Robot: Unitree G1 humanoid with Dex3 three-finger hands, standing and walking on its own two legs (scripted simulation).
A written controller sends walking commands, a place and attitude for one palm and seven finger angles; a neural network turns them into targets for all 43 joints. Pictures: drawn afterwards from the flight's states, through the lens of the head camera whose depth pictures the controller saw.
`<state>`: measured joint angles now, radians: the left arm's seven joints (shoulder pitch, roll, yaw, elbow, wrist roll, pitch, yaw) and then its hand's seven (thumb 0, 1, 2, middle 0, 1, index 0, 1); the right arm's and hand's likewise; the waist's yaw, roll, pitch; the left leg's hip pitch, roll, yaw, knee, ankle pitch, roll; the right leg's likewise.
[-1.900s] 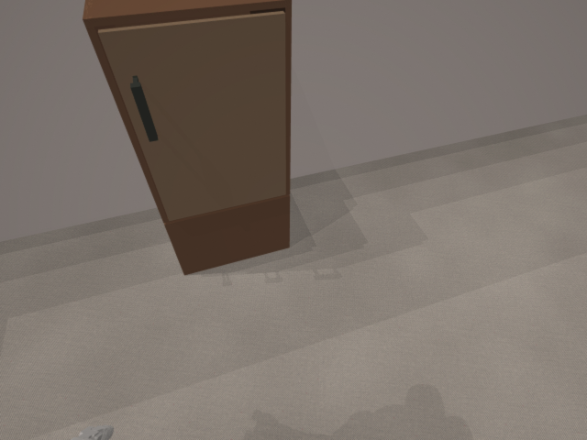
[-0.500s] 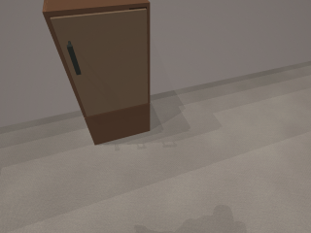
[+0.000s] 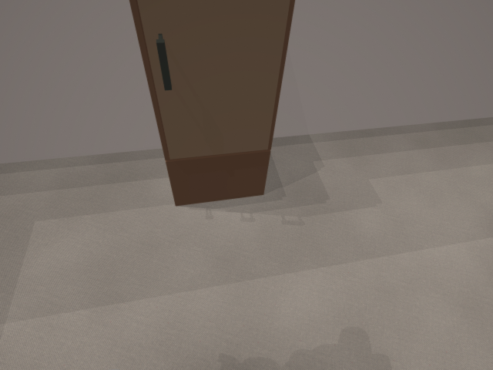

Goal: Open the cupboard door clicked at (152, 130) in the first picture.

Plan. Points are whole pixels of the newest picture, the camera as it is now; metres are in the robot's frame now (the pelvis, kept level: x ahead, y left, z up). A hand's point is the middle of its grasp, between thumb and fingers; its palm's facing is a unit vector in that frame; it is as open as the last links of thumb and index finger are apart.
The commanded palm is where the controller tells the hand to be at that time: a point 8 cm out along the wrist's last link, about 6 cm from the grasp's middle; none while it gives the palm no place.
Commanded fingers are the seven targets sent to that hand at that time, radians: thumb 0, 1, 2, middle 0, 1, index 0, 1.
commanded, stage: turn to face it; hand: left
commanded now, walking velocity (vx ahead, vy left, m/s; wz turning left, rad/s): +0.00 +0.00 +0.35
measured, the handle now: (164, 62) +0.89 +0.28 +0.02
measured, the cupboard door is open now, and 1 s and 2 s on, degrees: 0 0 0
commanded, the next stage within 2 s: take the last steps up to it in 0.38 s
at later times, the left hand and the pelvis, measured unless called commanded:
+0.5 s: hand out of the picture +0.01 +0.19 -0.15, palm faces +0.18 -0.95 -0.26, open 7.4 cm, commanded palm none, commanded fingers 0.00 0.90 0.90 -0.20 -0.30 -0.20 -0.30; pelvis -0.02 -0.02 +0.01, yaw +9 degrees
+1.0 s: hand out of the picture -0.08 +0.16 -0.17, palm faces +0.24 -0.96 -0.11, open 7.4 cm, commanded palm none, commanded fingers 0.00 0.90 0.90 -0.20 -0.30 -0.20 -0.30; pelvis +0.03 +0.02 +0.02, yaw +10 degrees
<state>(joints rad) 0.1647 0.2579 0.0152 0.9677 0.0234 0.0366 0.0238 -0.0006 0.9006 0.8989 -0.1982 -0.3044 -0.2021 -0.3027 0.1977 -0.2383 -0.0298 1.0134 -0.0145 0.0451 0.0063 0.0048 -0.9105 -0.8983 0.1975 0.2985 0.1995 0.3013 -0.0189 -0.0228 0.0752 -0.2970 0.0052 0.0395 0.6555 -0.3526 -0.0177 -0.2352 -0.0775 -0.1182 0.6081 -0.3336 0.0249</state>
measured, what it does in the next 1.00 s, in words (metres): steps on the spot: right foot, then left foot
